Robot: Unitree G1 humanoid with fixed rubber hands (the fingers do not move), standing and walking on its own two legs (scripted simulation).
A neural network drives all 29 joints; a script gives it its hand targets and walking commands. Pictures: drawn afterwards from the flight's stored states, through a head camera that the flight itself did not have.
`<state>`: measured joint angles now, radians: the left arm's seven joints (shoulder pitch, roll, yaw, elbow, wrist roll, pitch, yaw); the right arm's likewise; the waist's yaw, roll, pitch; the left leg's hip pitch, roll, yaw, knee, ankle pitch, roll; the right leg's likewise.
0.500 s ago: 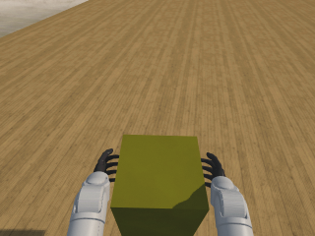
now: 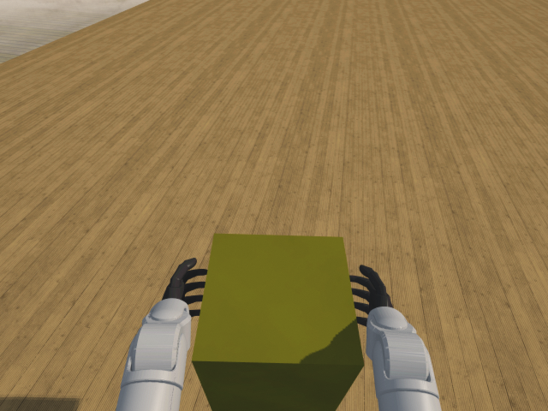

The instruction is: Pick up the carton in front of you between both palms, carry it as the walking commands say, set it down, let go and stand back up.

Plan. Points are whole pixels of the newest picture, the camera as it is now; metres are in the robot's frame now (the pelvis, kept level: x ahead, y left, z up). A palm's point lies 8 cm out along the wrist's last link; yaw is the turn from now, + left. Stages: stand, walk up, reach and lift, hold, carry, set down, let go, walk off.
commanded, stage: carry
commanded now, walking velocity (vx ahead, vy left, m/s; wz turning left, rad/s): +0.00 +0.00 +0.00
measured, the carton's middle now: (275, 327) +0.31 +0.00 -0.05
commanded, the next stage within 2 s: hold in 0.22 s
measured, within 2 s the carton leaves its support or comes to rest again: neither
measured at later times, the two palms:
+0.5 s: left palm (148, 333) +0.24 +0.17 +0.05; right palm (362, 313) +0.28 -0.12 +0.05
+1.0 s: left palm (166, 328) +0.24 +0.15 +0.06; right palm (378, 302) +0.30 -0.15 +0.05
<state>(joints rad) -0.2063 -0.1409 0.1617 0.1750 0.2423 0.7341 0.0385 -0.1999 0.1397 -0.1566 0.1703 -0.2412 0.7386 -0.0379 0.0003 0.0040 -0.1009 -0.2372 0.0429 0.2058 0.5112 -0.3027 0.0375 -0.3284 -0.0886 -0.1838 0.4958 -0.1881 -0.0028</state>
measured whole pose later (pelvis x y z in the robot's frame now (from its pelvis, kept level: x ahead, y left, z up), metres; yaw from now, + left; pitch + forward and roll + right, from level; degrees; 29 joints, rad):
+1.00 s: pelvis -0.01 -0.05 +0.01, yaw +11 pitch -9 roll +0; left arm -0.31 -0.16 0.28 0.34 0.32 0.71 -0.02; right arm -0.30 0.16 -0.25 0.31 -0.31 0.74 0.01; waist -0.01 0.02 0.00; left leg -0.06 -0.01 -0.10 0.42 -0.22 -0.01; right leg -0.08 0.04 0.01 0.41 -0.18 -0.03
